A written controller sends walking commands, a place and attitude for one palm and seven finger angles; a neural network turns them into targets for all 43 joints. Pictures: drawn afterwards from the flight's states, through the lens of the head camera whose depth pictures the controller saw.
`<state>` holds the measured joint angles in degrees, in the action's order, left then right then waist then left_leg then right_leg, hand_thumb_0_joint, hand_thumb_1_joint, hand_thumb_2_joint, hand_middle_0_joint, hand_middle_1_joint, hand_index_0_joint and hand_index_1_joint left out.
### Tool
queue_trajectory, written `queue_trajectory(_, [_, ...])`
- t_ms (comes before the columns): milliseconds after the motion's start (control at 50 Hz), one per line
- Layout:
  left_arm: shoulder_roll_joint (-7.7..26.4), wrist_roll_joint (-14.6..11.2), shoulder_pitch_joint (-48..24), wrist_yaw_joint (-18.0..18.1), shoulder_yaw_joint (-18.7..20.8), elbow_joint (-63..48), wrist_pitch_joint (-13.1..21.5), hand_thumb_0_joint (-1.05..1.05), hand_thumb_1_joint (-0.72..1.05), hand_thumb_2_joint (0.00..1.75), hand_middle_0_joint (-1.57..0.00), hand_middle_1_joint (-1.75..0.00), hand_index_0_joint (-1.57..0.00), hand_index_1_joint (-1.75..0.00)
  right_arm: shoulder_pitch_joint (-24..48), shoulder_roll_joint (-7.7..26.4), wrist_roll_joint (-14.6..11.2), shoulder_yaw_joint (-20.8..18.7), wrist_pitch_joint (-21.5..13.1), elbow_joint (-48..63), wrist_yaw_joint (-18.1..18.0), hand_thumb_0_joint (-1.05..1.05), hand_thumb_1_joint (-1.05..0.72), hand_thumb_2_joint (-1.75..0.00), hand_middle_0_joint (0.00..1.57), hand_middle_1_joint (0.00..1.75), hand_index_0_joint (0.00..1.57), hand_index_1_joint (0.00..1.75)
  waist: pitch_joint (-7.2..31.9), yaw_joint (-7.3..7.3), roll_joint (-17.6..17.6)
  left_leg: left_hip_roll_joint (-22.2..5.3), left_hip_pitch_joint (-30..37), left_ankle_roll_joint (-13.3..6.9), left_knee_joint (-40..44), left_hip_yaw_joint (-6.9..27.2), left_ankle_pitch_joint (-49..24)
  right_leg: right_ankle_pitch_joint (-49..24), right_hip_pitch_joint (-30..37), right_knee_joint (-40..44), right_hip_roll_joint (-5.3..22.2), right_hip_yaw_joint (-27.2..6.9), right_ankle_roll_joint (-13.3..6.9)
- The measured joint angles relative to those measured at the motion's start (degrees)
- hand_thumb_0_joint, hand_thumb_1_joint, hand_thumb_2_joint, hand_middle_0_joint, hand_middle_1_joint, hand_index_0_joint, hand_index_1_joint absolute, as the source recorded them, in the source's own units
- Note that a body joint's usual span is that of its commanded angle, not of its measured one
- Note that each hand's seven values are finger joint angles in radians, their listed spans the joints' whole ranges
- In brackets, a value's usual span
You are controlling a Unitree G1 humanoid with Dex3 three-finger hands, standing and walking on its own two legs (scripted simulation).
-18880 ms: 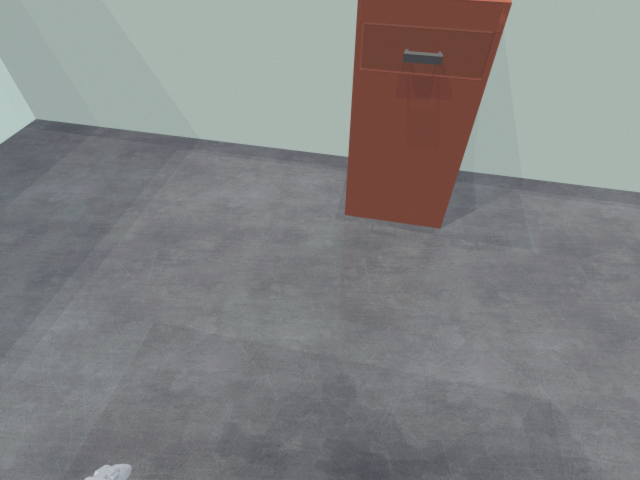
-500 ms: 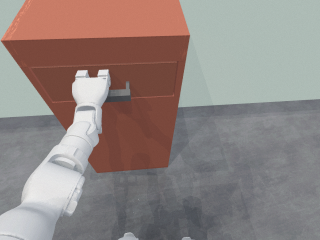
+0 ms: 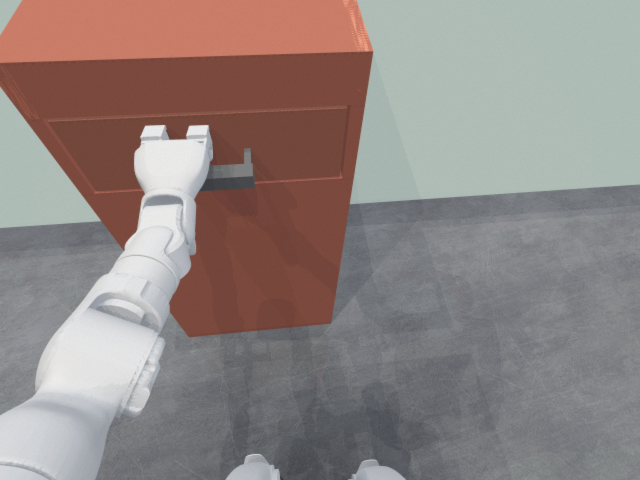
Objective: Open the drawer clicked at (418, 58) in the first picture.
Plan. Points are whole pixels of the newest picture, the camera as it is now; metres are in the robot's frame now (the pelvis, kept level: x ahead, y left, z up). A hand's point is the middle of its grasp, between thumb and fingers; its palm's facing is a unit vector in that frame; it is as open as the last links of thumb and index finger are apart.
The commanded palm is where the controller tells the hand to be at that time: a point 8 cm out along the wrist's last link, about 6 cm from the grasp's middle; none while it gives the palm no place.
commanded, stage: lift the fingers back up to retry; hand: left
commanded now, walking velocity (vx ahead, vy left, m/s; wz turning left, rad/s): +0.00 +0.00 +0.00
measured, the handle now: (212, 167) +0.54 +0.13 +0.04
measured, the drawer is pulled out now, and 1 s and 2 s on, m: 0.00 0.00 0.00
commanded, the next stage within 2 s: re-aim the fingers above the handle in 0.74 s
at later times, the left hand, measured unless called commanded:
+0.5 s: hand (182, 172) +0.50 +0.16 +0.08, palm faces +0.02 -0.04 -1.00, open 13.5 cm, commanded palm +0.47 +0.16 +0.15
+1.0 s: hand (180, 169) +0.48 +0.15 +0.10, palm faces +0.02 -0.03 -1.00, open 13.8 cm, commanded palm +0.46 +0.16 +0.16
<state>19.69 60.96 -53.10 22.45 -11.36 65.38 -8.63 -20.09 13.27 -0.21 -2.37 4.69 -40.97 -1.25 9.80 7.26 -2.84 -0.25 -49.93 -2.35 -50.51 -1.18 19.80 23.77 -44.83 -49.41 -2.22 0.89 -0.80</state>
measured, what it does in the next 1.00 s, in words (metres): stands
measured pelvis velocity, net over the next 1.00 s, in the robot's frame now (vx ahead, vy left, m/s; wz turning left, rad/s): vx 0.04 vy -0.02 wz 0.01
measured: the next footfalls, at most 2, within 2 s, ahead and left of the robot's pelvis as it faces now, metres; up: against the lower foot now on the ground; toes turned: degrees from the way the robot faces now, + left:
none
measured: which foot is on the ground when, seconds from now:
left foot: down 0.00-1.00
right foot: down 0.00-1.00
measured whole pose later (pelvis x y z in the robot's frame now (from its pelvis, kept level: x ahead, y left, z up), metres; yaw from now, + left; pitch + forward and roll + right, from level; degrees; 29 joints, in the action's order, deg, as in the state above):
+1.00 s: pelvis +0.04 -0.02 +0.03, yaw +1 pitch +11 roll +0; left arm 19.3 59.1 -39.5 13.6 -11.0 46.5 -3.7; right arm -13.9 14.5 -1.5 -3.5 7.5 -39.3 -1.5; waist 7.5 2.5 -3.0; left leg 0.2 -29.8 -0.8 -36.6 -1.2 17.6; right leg 22.0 -25.5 -36.7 -2.1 0.4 -2.2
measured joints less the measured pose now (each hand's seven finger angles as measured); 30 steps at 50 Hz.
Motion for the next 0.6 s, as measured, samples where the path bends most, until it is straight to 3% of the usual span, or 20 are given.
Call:
queue_trajectory(240, [0.30,-1.73,2.75,-3.27,1.32,-3.09,0.58,0.00,-0.49,0.30,-0.31,-1.25,-0.36,-1.23,-0.04,0.00,-0.26,-0.46,-0.26,0.14,-0.66,0.01,-0.91,-0.90,0.20,0.30,0.20,0.30,-0.90,-0.06,-0.48,-0.06,4.53,-0.01,3.72,-0.46,-0.74,-1.14,4.43,4.00,-0.09,-0.62,0.05])
queue_trajectory(420, [-0.45,-1.27,7.54,-3.56,2.59,-8.91,2.88,0.00,-0.49,0.30,-0.37,-1.23,-0.36,-1.23,-0.18,-0.14,-0.28,-0.87,0.03,-0.40,-0.30,0.01,-0.90,-0.90,0.20,0.30,0.20,0.30,-1.14,-1.35,-0.79,0.02,10.01,0.11,7.31,-0.87,-0.74,-1.47,9.82,7.82,-0.06,-1.20,-0.05])
queue_trajectory(600, [-0.99,-2.10,10.00,-5.87,1.94,-13.86,0.96,0.00,-0.49,0.30,-0.38,-1.23,-0.38,-1.23,2.32,0.19,-0.87,-1.06,1.65,-0.14,0.07,0.01,-0.91,-0.90,0.20,0.30,0.20,0.30,-1.32,-2.80,-1.21,0.32,16.14,0.40,11.34,-1.04,-1.29,-1.89,15.71,11.47,0.18,-1.49,-0.30])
